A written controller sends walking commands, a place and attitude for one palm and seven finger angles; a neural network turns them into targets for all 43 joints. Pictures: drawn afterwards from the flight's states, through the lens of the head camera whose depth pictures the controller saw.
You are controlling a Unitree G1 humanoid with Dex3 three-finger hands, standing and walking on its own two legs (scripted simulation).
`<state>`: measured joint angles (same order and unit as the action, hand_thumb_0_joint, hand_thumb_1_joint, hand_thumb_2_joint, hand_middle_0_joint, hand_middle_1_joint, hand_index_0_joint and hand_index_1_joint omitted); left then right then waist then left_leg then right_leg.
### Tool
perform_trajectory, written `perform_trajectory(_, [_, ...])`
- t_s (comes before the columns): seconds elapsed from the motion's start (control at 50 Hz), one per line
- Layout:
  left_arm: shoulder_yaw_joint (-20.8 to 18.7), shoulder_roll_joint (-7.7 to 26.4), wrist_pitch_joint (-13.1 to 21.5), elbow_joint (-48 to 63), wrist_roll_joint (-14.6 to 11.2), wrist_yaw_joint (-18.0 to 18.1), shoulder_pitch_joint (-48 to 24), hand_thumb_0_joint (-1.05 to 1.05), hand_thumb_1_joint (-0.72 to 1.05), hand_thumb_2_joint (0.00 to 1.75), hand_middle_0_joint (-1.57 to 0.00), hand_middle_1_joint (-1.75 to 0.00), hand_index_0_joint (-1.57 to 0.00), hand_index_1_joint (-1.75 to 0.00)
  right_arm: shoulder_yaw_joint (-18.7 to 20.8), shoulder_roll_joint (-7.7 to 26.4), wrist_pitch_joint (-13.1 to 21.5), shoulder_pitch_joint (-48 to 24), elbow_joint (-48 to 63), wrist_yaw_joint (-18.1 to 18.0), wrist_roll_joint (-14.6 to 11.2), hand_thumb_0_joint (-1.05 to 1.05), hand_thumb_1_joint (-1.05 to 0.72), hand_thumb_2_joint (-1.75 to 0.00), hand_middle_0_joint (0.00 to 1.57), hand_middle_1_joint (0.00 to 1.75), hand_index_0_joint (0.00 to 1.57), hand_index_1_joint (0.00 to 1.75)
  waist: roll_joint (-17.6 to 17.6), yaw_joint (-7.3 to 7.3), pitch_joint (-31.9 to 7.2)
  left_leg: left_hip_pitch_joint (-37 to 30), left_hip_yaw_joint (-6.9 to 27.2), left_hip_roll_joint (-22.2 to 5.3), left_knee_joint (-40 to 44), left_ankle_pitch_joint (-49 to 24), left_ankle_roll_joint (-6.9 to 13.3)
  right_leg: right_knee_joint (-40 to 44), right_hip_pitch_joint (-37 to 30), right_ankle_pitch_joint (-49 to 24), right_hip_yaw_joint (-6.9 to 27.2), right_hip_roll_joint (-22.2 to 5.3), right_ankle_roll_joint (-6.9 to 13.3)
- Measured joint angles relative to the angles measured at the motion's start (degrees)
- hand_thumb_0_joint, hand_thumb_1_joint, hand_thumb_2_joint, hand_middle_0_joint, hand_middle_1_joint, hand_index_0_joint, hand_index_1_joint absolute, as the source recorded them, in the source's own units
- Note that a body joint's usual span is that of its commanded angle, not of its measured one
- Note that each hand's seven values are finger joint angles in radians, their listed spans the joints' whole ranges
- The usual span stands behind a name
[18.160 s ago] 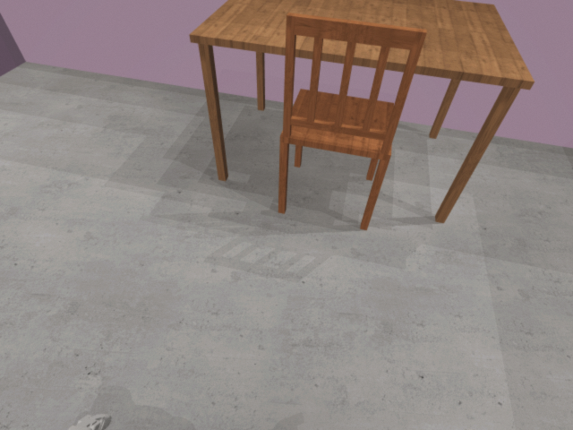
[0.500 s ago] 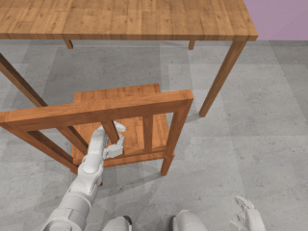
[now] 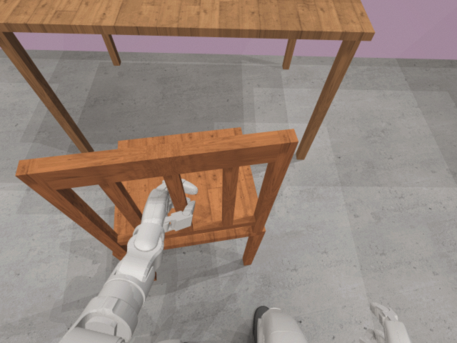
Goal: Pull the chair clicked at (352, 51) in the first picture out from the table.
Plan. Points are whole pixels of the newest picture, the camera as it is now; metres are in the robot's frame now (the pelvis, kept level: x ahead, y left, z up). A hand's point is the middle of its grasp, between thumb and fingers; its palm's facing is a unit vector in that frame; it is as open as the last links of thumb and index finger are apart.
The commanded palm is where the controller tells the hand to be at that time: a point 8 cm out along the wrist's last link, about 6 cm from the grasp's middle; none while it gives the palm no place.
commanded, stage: step backward, pulling the chair out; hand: left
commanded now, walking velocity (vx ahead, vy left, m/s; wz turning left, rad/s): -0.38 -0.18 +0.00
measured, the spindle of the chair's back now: (180, 205) +0.38 +0.10 -0.09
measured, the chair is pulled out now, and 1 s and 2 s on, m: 0.44 0.62 0.62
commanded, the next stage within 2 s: stop walking, hand still on the chair in 0.20 s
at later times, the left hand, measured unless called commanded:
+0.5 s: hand (178, 286) +0.21 +0.09 -0.05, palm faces -0.10 -0.98 -0.15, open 5.5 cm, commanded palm +0.20 +0.14 -0.05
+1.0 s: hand (168, 321) +0.16 +0.10 -0.05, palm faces -0.12 -0.98 -0.14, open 5.6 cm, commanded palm +0.15 +0.15 -0.05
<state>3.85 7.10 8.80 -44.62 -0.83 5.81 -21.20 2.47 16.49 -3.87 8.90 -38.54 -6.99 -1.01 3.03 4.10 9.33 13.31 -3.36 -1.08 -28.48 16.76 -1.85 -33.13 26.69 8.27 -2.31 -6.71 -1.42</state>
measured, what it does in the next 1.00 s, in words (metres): walks backwards: right foot, then left foot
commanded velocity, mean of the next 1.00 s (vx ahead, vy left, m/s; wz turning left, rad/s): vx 0.03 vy -0.01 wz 0.01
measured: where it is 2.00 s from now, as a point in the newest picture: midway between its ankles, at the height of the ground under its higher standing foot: outside the picture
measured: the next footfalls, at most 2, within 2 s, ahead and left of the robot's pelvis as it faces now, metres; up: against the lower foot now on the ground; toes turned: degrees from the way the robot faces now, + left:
right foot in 0.18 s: -0.06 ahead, -0.12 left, +0.00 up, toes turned -3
left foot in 0.48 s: -0.11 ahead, +0.13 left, +0.00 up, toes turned +2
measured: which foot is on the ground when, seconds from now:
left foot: down 0.00-0.22, up 0.24-0.46, down 0.48-1.00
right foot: up 0.00-0.16, down 0.18-1.00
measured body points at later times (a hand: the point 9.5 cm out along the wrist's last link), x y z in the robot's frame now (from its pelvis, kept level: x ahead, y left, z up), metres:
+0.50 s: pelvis -0.13 +0.00 +0.00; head -0.06 -0.01 +0.44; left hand +0.21 +0.14 -0.04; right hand -0.02 -0.27 -0.12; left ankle -0.15 +0.13 -0.73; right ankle -0.04 -0.13 -0.73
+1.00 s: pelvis -0.12 +0.01 +0.01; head -0.10 +0.00 +0.46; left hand +0.16 +0.15 -0.04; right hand -0.01 -0.23 -0.12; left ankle -0.15 +0.13 -0.73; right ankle -0.10 -0.12 -0.73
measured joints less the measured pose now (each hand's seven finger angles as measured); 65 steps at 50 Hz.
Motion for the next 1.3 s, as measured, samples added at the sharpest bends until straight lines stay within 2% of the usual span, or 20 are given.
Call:
perform_trajectory(0.06, [0.32, 0.08, 0.07, 1.45, -0.03, -0.43, 1.89, 0.03, 0.67, 0.73, -0.17, -1.20, -0.47, -1.45, 0.14, -1.94, 0.74, 1.37, 1.20, 1.35, 1.07, 0.01, -0.91, -0.90, 0.20, 0.30, 0.20, 0.29, -2.11, -0.32, 0.33, 1.47, 0.58, -2.25, -0.53, -0.68, 0.29, -10.45, 0.11, 12.29, 0.14, 3.79, 1.17])
perform_trajectory(0.1, [0.52, -0.04, 0.86, 1.61, 0.18, -0.65, 2.80, 0.03, 0.68, 0.74, -0.18, -1.20, -0.46, -1.45, -0.14, -3.41, 1.65, 2.16, 0.74, 2.63, 0.95, 0.01, -0.91, -0.90, 0.20, 0.30, 0.20, 0.29, -3.73, -1.38, 0.73, 1.77, 0.74, -3.80, 0.00, -1.68, 0.03, -9.60, -2.82, 14.11, -0.36, 5.68, 1.62])
perform_trajectory(0.16, [0.39, 0.20, 3.01, 0.44, 0.00, -1.52, 3.29, 0.03, 0.66, 0.75, -0.21, -1.20, -0.47, -1.45, -1.26, -5.55, 2.66, 2.98, -0.53, 3.79, 1.08, 0.01, -0.91, -0.90, 0.20, 0.30, 0.20, 0.29, -4.84, -3.32, 1.00, 2.62, 0.16, -4.83, -0.43, -2.52, -0.78, -0.25, -9.05, 10.82, -0.10, 6.27, 1.97])
perform_trajectory(0.2, [-0.42, 0.37, 4.20, -0.91, -0.28, -2.07, 2.70, 0.03, 0.64, 0.76, -0.23, -1.19, -0.48, -1.45, -2.20, -6.42, 2.59, 2.58, -1.46, 4.07, 1.01, 0.01, -0.90, -0.90, 0.20, 0.30, 0.20, 0.30, -6.13, -4.13, 1.71, 3.83, 0.22, -5.68, -2.52, -2.29, -1.41, 6.47, -12.38, 4.39, -0.07, 6.63, 1.58])
perform_trajectory(0.24, [-2.17, -0.11, 5.06, -3.19, -1.30, -2.04, 1.47, 0.03, 0.63, 0.77, -0.25, -1.16, -0.48, -1.45, -2.85, -6.60, 1.79, 1.03, -2.40, 3.89, 0.35, 0.01, -0.90, -0.89, 0.20, 0.30, 0.21, 0.30, -8.47, -3.47, 3.21, 5.27, 1.29, -6.93, -5.48, -2.57, -1.39, 7.46, -12.67, 2.57, -0.78, 8.04, 1.73])
perform_trajectory(0.3, [-4.17, -0.09, 4.99, -5.95, -1.58, -1.81, 0.22, 0.04, 0.63, 0.78, -0.26, -1.14, -0.49, -1.45, -3.16, -6.85, 1.01, 0.11, -2.84, 2.95, -0.47, 0.01, -0.90, -0.89, 0.21, 0.30, 0.21, 0.30, -6.86, -2.39, 2.29, 9.24, 3.82, -2.98, -16.30, 7.17, -1.10, 5.29, -9.57, 2.89, -0.13, 6.32, 2.23])
perform_trajectory(0.36, [-5.16, -0.30, 2.65, -5.56, -1.24, -1.30, -0.27, 0.05, 0.63, 0.77, -0.25, -1.13, -0.49, -1.45, -3.37, -5.45, 1.09, -0.16, -2.22, 2.25, -0.67, 0.01, -0.90, -0.89, 0.21, 0.30, 0.21, 0.30, -4.74, -1.02, 1.60, 9.79, 4.46, 0.05, -21.49, 10.28, -0.71, 3.89, -7.32, 2.19, 0.34, 4.10, 1.99])
perform_trajectory(0.4, [-4.97, -0.40, 0.82, -4.09, -0.85, -0.92, -0.07, 0.05, 0.63, 0.76, -0.25, -1.14, -0.50, -1.45, -3.25, -4.10, 1.52, -0.10, -1.50, 1.59, -0.68, 0.01, -0.90, -0.89, 0.21, 0.30, 0.21, 0.30, -3.79, -0.13, 1.32, 7.34, 3.96, 0.62, -18.13, 10.05, -0.15, 3.25, -6.25, 1.61, 0.36, 3.13, 1.54])
perform_trajectory(0.44, [-4.05, -0.69, -0.78, -2.74, -0.33, -0.58, 0.15, 0.05, 0.64, 0.76, -0.24, -1.15, -0.50, -1.45, -2.73, -2.63, 2.06, 0.49, -0.80, 0.92, -0.51, 0.01, -0.90, -0.89, 0.21, 0.30, 0.21, 0.30, -3.38, 0.43, 0.61, 3.57, 3.02, 0.49, -11.21, 7.95, 0.44, 2.60, -5.17, 1.16, 0.05, 2.65, 0.97])
perform_trajectory(0.48, [-2.64, -1.11, -1.96, -1.29, -0.08, -0.64, 0.32, 0.05, 0.64, 0.76, -0.23, -1.18, -0.50, -1.45, -1.81, -1.20, 2.66, 1.30, -0.42, 0.30, -0.25, 0.01, -0.90, -0.89, 0.21, 0.30, 0.21, 0.30, -3.53, 0.61, 0.08, -0.91, 2.14, 0.01, -2.36, 2.56, 1.32, 1.56, -4.24, 0.96, -0.45, 2.62, 0.33])
perform_trajectory(0.5, [-1.96, -0.86, -2.43, -0.89, -0.02, -0.68, 0.13, 0.04, 0.65, 0.76, -0.22, -1.19, -0.50, -1.45, -1.34, -1.35, 2.79, 1.22, -0.74, 0.02, -0.07, 0.01, -0.90, -0.89, 0.20, 0.30, 0.21, 0.30, -2.10, 0.07, 0.77, -1.87, 1.29, 0.79, -1.17, 0.44, 1.58, 1.01, -4.33, 1.18, 0.42, 1.97, 0.19])
perform_trajectory(0.54, [-0.84, -1.01, -2.90, -1.27, -0.32, -0.61, 0.56, 0.04, 0.66, 0.75, -0.19, -1.19, -0.50, -1.45, -0.94, -1.30, 2.71, 2.22, -0.45, -0.01, -0.05, 0.01, -0.91, -0.89, 0.20, 0.30, 0.20, 0.30, -1.49, -0.84, 0.76, -2.54, 0.34, 1.04, -0.64, -0.21, 1.90, -0.42, -4.27, 7.29, 1.56, 2.17, 0.53])
perform_trajectory(0.6, [0.33, -1.90, -3.29, -1.79, -0.95, -1.45, 2.54, 0.05, 0.67, 0.74, -0.17, -1.19, -0.50, -1.45, -0.79, -1.72, 2.34, 5.03, 0.02, 0.67, -0.32, 0.01, -0.91, -0.90, 0.20, 0.30, 0.20, 0.29, -3.54, -0.88, -0.54, -2.64, 1.35, -0.09, -0.58, 0.13, 2.30, -3.78, -6.47, 12.21, 0.13, 3.97, 0.92])
perform_trajectory(0.64, [1.72, -1.94, -2.82, -1.61, -0.78, -2.32, 4.21, 0.06, 0.67, 0.74, -0.18, -1.20, -0.50, -1.45, -1.40, -2.68, 2.20, 7.14, -0.43, 1.37, -0.49, 0.01, -0.91, -0.90, 0.20, 0.30, 0.20, 0.29, -3.73, -1.71, -2.05, -2.16, 1.82, -0.18, -1.55, 0.73, 2.07, 2.26, -11.14, 10.25, -0.37, 4.76, 1.40])
perform_trajectory(0.66, [2.14, -1.89, -2.28, -1.44, -0.60, -2.56, 4.89, 0.05, 0.66, 0.75, -0.19, -1.20, -0.50, -1.45, -1.85, -3.09, 2.27, 7.39, -1.07, 1.69, -0.48, 0.01, -0.91, -0.90, 0.20, 0.30, 0.20, 0.29, -3.91, -2.20, -2.15, -2.18, 1.77, -0.38, -2.17, 1.14, 1.89, 5.11, -12.37, 5.04, -0.20, 5.10, 1.47])
perform_trajectory(0.7, [2.49, -2.00, -1.18, -1.61, -0.60, -2.64, 6.27, 0.05, 0.66, 0.76, -0.20, -1.20, -0.50, -1.45, -2.58, -3.91, 2.52, 7.15, -2.57, 1.98, -0.48, 0.01, -0.91, -0.90, 0.20, 0.30, 0.20, 0.29, -4.74, -2.27, -2.09, -3.00, 1.83, -0.88, -2.13, 1.43, 1.62, 6.21, -13.42, 1.88, -0.26, 5.58, 1.11])
perform_trajectory(0.78, [2.52, -2.15, 0.13, -1.58, -0.92, -2.35, 9.67, 0.06, 0.64, 0.77, -0.21, -1.20, -0.50, -1.45, -3.45, -5.77, 2.93, 7.23, -3.82, 1.80, -0.35, 0.01, -0.90, -0.89, 0.20, 0.30, 0.20, 0.30, -4.74, -2.58, -4.25, -4.57, 0.55, -0.47, 0.52, 0.68, 1.60, 5.68, -13.16, 3.90, 0.97, 5.28, 0.82])
perform_trajectory(0.88, [1.90, -2.44, 0.59, -1.03, -0.94, -1.84, 11.80, 0.06, 0.63, 0.79, -0.23, -1.19, -0.50, -1.45, -3.83, -6.52, 3.39, 5.96, -3.84, 1.72, 0.00, 0.01, -0.90, -0.89, 0.21, 0.30, 0.21, 0.30, -5.13, -2.05, -4.97, -5.66, 0.29, -0.44, 1.56, 0.55, 1.54, 5.92, -13.82, 4.16, 1.22, 5.28, 0.76])
perform_trajectory(1.14, [1.78, -1.44, -0.89, 0.88, -0.73, -1.28, 11.78, 0.06, 0.63, 0.79, -0.23, -1.19, -0.50, -1.45, -2.43, -3.71, 2.51, 1.88, -0.89, 0.96, -0.23, 0.01, -0.90, -0.89, 0.20, 0.30, 0.21, 0.30, -3.54, -2.34, -4.64, -5.75, 0.18, -0.59, 2.94, -0.54, 1.11, 6.61, -13.55, 3.42, 1.28, 5.48, 1.12])
perform_trajectory(1.3, [1.62, -1.10, -1.48, 1.51, -1.03, -1.08, 11.91, 0.06, 0.63, 0.80, -0.22, -1.20, -0.50, -1.45, -2.48, -3.64, 1.57, 2.37, -0.33, 0.58, -0.48, 0.01, -0.90, -0.89, 0.20, 0.30, 0.20, 0.30, -3.32, -2.29, -4.75, -5.56, 0.36, -0.97, 3.33, -0.86, 0.86, 7.51, -13.62, 2.87, 1.06, 5.85, 1.36])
